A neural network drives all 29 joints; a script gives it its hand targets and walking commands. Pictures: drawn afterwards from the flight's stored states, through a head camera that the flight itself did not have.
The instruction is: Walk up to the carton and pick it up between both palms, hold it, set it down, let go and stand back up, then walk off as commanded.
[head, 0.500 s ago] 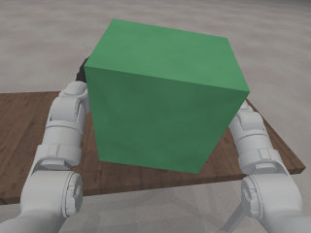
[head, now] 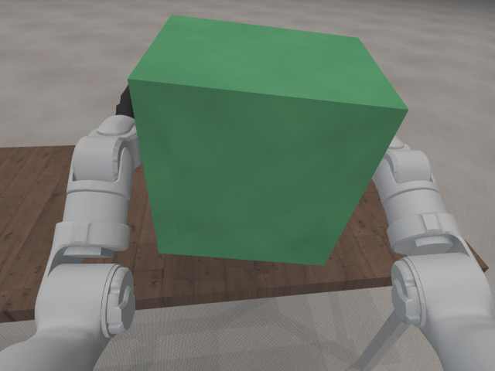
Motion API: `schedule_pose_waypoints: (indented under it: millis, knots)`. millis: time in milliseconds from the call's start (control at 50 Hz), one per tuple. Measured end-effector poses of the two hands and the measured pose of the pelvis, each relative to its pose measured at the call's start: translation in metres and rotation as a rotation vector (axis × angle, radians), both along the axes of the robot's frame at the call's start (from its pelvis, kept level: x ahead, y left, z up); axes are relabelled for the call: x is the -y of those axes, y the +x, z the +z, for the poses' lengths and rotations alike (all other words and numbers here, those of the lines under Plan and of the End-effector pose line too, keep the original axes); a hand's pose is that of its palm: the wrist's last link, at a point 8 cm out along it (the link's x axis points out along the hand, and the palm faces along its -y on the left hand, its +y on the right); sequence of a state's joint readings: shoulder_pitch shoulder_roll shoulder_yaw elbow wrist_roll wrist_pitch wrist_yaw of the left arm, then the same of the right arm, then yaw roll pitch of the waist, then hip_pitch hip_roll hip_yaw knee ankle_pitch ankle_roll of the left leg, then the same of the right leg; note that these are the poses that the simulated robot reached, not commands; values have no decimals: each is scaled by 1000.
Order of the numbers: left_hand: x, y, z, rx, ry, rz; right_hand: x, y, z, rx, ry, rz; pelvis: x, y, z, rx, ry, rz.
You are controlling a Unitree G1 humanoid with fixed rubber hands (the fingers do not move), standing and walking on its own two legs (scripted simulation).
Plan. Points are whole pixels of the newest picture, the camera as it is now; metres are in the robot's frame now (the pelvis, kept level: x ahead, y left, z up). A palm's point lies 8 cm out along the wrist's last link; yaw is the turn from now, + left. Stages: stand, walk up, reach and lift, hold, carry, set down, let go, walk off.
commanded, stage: reach and lift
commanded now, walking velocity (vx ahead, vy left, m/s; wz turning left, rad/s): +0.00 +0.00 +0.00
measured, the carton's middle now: (253, 150) +0.39 -0.03 +0.22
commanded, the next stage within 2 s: hold in 0.72 s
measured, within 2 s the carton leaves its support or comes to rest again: neither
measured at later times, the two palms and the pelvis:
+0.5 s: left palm (121, 116) +0.39 +0.16 +0.28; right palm (376, 119) +0.39 -0.21 +0.27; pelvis +0.00 +0.00 +0.00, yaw +0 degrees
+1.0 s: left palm (120, 107) +0.38 +0.15 +0.30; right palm (383, 118) +0.38 -0.21 +0.28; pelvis +0.00 +0.00 +0.00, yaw +0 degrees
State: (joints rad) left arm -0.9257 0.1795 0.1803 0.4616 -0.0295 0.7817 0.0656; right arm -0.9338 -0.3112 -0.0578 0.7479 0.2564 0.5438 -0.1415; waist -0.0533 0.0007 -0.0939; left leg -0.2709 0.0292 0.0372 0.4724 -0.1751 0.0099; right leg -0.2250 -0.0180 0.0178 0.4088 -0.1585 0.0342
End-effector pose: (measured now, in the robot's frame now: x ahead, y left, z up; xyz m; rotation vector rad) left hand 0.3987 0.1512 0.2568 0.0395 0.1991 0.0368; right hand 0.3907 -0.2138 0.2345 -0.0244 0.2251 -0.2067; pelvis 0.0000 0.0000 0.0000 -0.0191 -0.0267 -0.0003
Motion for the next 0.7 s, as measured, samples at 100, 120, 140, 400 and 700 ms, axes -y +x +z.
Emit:
schedule_pose_waypoints:
  millis: [100,120,140,400,700]
  knots:
    - [3,-3,4,-3,15,7,3,-1,0,-3,10,8,0,0,0,0,0,1]
    - [3,-4,5,-5,16,8,3,-1,0,-5,11,9,1,0,0,0,0,1]
    - [4,-4,5,-6,15,10,3,-1,1,-6,12,9,1,0,0,0,0,1]
    - [-2,-12,18,16,-16,22,-2,-4,28,15,-14,19,1,0,0,0,0,4]
    - [-4,-13,28,14,-21,25,-4,-4,42,12,-15,23,1,0,0,-2,-1,5]
